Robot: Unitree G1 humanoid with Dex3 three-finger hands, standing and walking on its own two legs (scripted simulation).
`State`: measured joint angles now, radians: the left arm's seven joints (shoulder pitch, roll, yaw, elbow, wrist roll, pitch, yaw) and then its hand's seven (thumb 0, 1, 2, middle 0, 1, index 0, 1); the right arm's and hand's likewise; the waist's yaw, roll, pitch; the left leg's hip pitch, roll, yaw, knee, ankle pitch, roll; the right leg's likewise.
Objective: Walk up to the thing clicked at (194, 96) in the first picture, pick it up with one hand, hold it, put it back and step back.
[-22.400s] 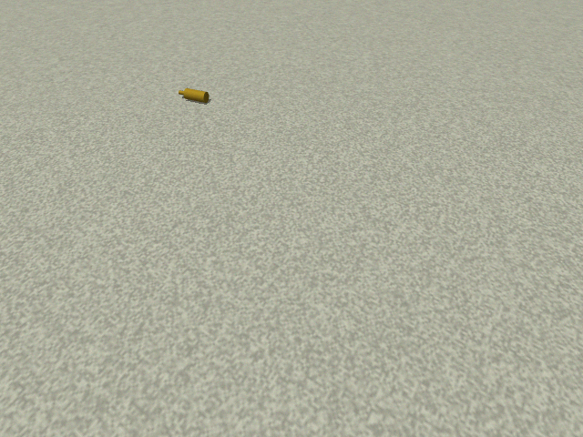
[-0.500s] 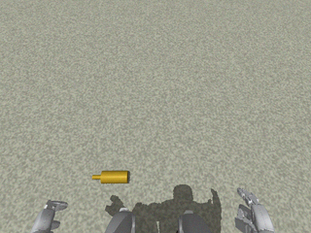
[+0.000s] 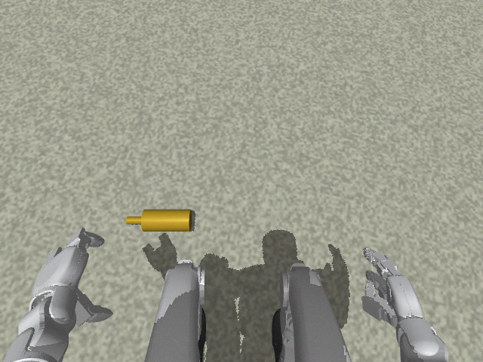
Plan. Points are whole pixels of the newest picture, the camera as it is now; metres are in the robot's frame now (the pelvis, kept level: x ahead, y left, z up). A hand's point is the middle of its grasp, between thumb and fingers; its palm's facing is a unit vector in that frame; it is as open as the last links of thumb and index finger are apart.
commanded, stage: rise first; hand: left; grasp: from above
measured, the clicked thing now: (159, 220) +0.44 +0.26 -0.51
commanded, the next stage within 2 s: none
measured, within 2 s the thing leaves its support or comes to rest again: neither
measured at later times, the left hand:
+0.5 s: hand (120, 246) +0.33 +0.29 -0.30, palm faces -0.48 -0.19 -0.85, open 14.1 cm
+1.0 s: hand (132, 233) +0.37 +0.29 -0.36, palm faces -0.47 -0.03 -0.88, open 14.1 cm
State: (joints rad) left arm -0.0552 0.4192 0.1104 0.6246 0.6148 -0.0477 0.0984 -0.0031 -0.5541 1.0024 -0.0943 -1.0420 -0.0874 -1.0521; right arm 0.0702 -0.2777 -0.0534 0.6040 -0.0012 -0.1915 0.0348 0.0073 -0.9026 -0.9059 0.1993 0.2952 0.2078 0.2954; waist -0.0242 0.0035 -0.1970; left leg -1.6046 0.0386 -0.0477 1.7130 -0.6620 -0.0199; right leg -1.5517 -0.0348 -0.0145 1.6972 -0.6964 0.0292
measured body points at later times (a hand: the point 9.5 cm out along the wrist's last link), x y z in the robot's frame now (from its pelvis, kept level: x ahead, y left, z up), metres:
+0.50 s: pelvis -0.05 +0.00 -0.15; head +0.16 +0.03 +0.25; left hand +0.35 +0.30 -0.25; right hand +0.04 -0.28 -0.28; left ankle +0.05 +0.13 -0.51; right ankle +0.04 -0.14 -0.51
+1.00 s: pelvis -0.05 +0.01 -0.20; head +0.17 +0.05 +0.19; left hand +0.39 +0.29 -0.31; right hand +0.02 -0.28 -0.32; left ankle +0.05 +0.13 -0.51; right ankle +0.04 -0.14 -0.51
